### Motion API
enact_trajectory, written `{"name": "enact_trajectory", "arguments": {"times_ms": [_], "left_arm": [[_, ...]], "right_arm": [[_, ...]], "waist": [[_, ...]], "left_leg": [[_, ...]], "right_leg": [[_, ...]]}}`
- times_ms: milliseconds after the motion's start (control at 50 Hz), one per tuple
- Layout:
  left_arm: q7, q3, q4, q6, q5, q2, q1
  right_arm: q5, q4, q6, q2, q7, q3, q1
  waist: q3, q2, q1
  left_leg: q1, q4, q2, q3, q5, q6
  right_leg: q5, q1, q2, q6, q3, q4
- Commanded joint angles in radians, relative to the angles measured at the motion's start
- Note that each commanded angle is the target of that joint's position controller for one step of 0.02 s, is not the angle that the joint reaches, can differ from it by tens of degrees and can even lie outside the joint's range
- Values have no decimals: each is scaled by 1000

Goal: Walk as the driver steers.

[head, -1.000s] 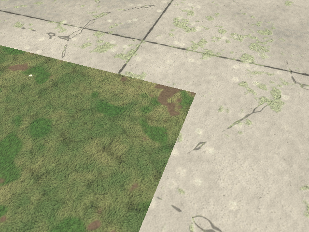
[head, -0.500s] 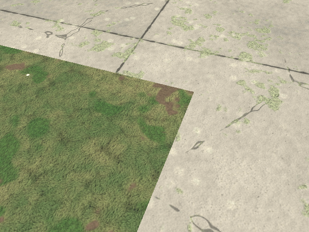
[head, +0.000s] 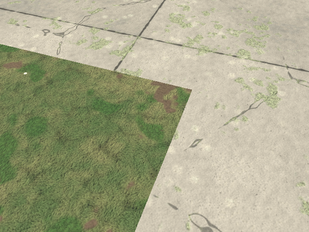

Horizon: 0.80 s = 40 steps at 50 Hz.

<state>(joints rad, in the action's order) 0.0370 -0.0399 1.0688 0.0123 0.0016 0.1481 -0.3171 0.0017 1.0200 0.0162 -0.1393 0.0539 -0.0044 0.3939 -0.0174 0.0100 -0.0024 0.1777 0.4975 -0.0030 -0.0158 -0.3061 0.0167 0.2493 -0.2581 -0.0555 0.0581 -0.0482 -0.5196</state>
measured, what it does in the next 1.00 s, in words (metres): steps on the spot: left foot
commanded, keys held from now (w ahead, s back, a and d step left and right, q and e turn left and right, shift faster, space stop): no key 0.06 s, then w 0.18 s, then no key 0.76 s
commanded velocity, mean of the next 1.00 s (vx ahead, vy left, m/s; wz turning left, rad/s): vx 0.09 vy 0.00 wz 0.00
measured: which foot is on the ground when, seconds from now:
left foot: down 0.00-0.32, up 0.34-0.50, down 0.52-1.00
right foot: down 0.00-1.00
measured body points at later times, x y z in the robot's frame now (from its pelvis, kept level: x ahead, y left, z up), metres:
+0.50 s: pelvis +0.07 -0.01 -0.01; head +0.09 -0.01 +0.44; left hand +0.02 +0.20 -0.16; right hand +0.11 -0.24 -0.16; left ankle +0.06 +0.11 -0.73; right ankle +0.02 -0.15 -0.74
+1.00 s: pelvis +0.09 +0.00 +0.00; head +0.10 +0.00 +0.45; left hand +0.08 +0.23 -0.16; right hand +0.10 -0.25 -0.15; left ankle +0.07 +0.11 -0.74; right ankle +0.02 -0.15 -0.74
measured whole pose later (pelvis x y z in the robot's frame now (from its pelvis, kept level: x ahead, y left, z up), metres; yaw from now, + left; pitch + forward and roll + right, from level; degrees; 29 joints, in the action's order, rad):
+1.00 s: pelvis +0.09 +0.00 +0.00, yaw +0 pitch -1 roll +0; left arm 0.06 -0.02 1.06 0.02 0.00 0.17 -0.33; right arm 0.01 1.08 0.00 -0.18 0.04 0.03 0.26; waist -0.04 0.01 0.02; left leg 0.18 0.48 0.01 0.02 -0.28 -0.01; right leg 0.34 -0.07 -0.05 0.05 0.00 -0.44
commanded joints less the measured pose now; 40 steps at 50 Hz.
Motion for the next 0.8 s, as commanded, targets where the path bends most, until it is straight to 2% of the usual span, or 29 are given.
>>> {"name": "enact_trajectory", "arguments": {"times_ms": [20,60,80,120,160,220,260,280,300,320,340,360,380,400,420,440,460,480,500,520,540,560,580,600,620,640,680,740,800], "left_arm": [[2,-12,-12,-4,0,79,-68],[2,-11,-10,-4,-1,78,-70],[2,-7,2,-3,0,64,-88],[6,-14,5,-1,-9,76,-91],[5,-15,-7,-13,-9,75,-76],[-15,-8,-19,-54,-10,39,-69],[-27,-4,-17,-76,-12,25,-95],[-29,-4,-7,-81,-12,29,-126],[-29,-11,2,-83,-11,62,-162],[-31,-27,9,-84,-13,129,-214],[-36,-37,19,-84,-12,179,-298],[-36,-25,23,-90,13,150,-319],[-34,-15,7,-98,22,133,-269],[-29,-10,-14,-100,17,130,-209],[-23,-1,-40,-93,5,117,-138],[-16,7,-59,-79,0,103,-69],[-12,8,-62,-60,-2,111,-42],[-8,4,-51,-45,-11,129,-68],[-8,-5,-38,-42,-23,151,-123],[1,-8,-35,-46,-9,157,-147],[7,12,-23,-48,1,59,-181],[9,21,-9,-43,2,24,-203],[9,17,-7,-39,-4,45,-185],[11,14,-11,-34,-7,66,-169],[13,14,-11,-31,-6,79,-166],[13,18,-10,-26,-3,71,-172],[13,20,-10,-16,-3,64,-167],[19,15,-10,-9,-8,86,-148],[26,12,-12,5,-9,91,-139]], "right_arm": [[0,-6,5,-74,2,11,94],[0,-2,5,-73,2,10,98],[0,12,3,-59,3,6,120],[12,8,-2,-91,11,17,112],[21,-6,2,-116,14,25,108],[30,-9,15,-150,10,40,139],[33,-25,21,-156,4,42,98],[31,-39,23,-136,3,34,52],[28,-43,27,-89,5,20,32],[17,-43,33,-24,8,3,46],[8,-43,37,-35,13,3,48],[17,-49,44,-45,10,4,29],[22,-50,47,-40,4,2,17],[19,-50,50,-36,-2,-1,7],[17,-50,48,-45,-9,-2,3],[14,-54,46,-42,-11,-4,-18],[13,-35,42,-37,-15,-5,-1],[9,-7,34,-48,-20,2,51],[2,5,19,-84,-21,13,90],[10,-7,2,-148,-11,28,108],[15,-19,-11,-150,-6,18,77],[11,-23,-15,-105,-8,6,40],[9,-26,-15,-106,-13,11,10],[10,-22,-10,-148,-16,28,2],[17,-21,-4,-168,-20,37,4],[18,-14,0,-154,-21,36,7],[19,-9,0,-129,-22,33,-26],[15,-2,-4,-150,-24,45,-58],[17,7,-3,-146,-27,50,-76]], "waist": [[-65,-4,0],[-66,-4,0],[-40,-5,1],[-74,-33,4],[-149,-69,13],[-171,-134,22],[-181,-151,-2],[-191,-116,-25],[-189,-24,-36],[-156,150,-38],[-96,272,-64],[-76,255,-65],[-70,183,-37],[-50,138,-15],[-27,116,8],[-29,124,25],[-20,140,38],[4,138,54],[33,99,52],[50,-15,46],[32,-163,17],[27,-170,10],[0,-117,16],[-3,-82,25],[5,-62,34],[34,-57,28],[37,-63,14],[24,-29,11],[20,-7,7]], "left_leg": [[94,-115,-8,6,112,-33],[94,-115,-8,7,111,-32],[84,-122,2,17,15,-33],[127,-125,9,5,-267,-64],[188,-160,-41,-68,-451,-109],[180,-192,-133,-203,-514,-164],[220,-188,-154,-237,-463,-175],[257,-130,-112,-178,-354,-149],[275,1,-30,-60,-201,-100],[331,183,63,68,-103,-39],[391,340,51,49,-156,-10],[428,494,26,-16,-294,-3],[436,605,-9,-56,-320,-5],[438,616,-39,-59,-308,-11],[389,483,-69,-51,-286,-13],[291,280,-76,-33,-245,-12],[155,95,-37,11,-101,-6],[18,-47,13,53,127,-4],[-96,-70,19,35,278,-7],[-189,-54,-53,-39,523,-25],[-175,-7,-108,-74,744,-84],[-146,10,-140,-105,787,-133],[-148,22,-112,-90,783,-128],[-153,26,-87,-70,793,-114],[-164,27,-85,-68,868,-109],[-179,29,-91,-67,912,-107],[-164,23,-91,-54,908,-103],[-122,4,-65,-35,815,-89],[-79,-19,-49,-24,694,-82]], "right_leg": [[-104,25,22,-26,41,74],[-104,25,22,-27,41,74],[-24,40,33,-27,53,75],[235,-4,77,-40,96,22],[355,-92,76,-61,93,-20],[265,-140,80,-75,109,-115],[189,-91,79,-87,104,-120],[155,-37,71,-95,78,-54],[122,1,37,-107,4,25],[-3,87,-45,-151,-144,90],[-177,174,-188,-239,-367,156],[-369,191,-280,-302,-488,186],[-518,174,-312,-326,-472,166],[-594,172,-304,-319,-392,146],[-610,156,-259,-271,-280,138],[-592,106,-187,-209,-172,128],[-607,60,-116,-167,-81,93],[-597,36,-82,-144,-39,61],[-518,14,-60,-116,-27,51],[-342,-43,-20,-73,1,28],[-88,-67,41,-31,51,20],[-30,-35,24,-8,42,31],[-91,-42,29,2,47,36],[-179,-43,34,5,59,22],[-230,-33,36,11,60,-4],[-226,-12,29,13,57,-7],[-205,33,22,12,50,20],[-271,100,22,3,61,54],[-303,156,16,-3,70,75]]}}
